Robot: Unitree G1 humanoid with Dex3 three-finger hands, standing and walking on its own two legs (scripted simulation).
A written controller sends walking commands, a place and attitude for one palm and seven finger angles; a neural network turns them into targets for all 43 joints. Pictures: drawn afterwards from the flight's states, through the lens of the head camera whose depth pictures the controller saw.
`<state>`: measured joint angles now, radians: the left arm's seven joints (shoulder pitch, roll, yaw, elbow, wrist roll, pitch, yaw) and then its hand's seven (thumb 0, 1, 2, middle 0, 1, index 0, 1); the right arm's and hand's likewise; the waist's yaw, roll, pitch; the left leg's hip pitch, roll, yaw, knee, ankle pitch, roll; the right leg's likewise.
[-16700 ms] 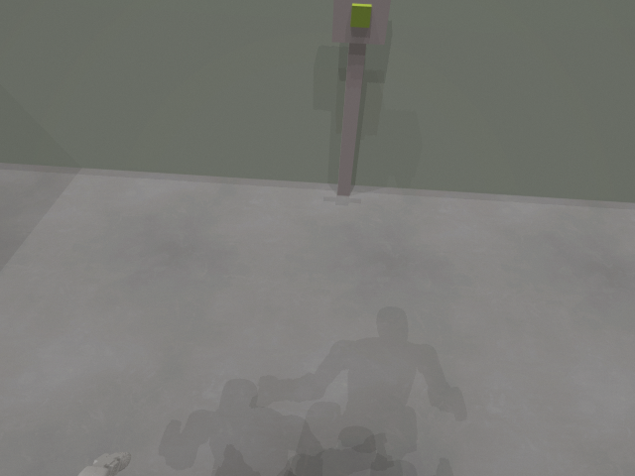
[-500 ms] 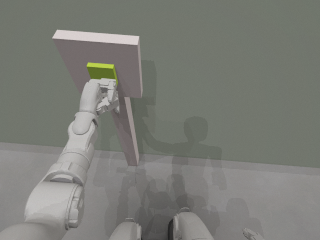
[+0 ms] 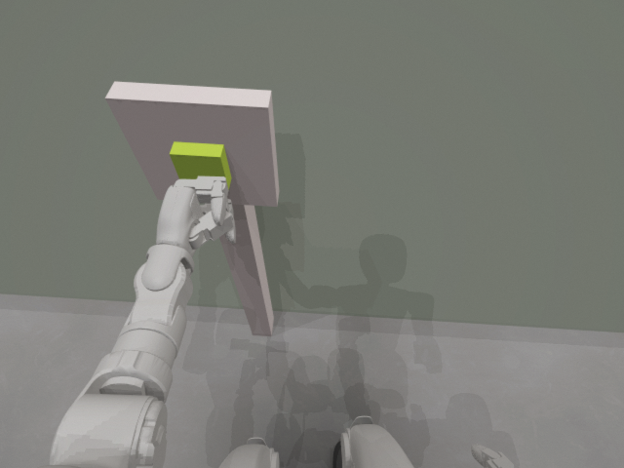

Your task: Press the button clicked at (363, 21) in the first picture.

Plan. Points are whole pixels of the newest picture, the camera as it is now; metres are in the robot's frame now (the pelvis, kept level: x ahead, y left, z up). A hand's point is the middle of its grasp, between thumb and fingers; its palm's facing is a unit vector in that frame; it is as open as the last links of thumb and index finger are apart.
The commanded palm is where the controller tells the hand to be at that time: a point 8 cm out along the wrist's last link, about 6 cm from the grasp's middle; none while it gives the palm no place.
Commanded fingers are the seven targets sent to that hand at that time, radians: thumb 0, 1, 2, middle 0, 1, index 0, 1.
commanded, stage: pull the fist back off the button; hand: left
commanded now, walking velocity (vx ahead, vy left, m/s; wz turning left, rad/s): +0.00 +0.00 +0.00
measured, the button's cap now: (203, 164) +0.48 +0.13 +0.10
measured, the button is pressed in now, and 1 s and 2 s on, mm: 1 0 0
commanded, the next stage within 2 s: draw the hand back to the body in 0.56 s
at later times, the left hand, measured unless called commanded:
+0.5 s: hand (209, 269) +0.35 +0.12 +0.06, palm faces -0.12 -0.99 +0.00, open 3.1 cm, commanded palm +0.34 +0.17 +0.07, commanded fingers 0.00 0.90 0.90 -1.30 -1.50 -1.30 -1.50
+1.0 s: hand (168, 281) +0.31 +0.15 +0.10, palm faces -0.08 -1.00 -0.05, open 3.1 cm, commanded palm +0.28 +0.20 +0.12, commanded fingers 0.00 0.90 0.90 -1.30 -1.50 -1.30 -1.50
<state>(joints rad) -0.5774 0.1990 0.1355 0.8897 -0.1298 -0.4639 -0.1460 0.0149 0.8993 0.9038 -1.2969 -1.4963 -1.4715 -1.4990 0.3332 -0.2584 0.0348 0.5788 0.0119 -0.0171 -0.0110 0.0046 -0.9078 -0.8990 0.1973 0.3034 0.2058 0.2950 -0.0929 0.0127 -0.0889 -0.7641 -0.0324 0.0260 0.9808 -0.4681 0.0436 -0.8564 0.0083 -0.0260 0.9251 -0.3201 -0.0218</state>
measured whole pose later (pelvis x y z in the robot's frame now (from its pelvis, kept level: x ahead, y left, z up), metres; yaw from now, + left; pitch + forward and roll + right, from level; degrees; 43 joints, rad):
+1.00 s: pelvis +0.05 -0.01 +0.02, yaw +2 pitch +8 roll -1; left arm 0.17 0.22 0.06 0.00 -0.22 -0.18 -0.21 0.01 0.90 0.90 -1.30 -1.50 -1.30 -1.50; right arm 0.30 -0.25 0.05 0.46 0.04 -0.03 -0.03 0.01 -0.91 -0.90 0.20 0.30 0.21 0.29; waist -0.01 0.05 -0.11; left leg -0.50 -0.03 -0.02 0.85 -0.49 0.03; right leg -0.59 0.01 -0.06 0.82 -0.37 -0.03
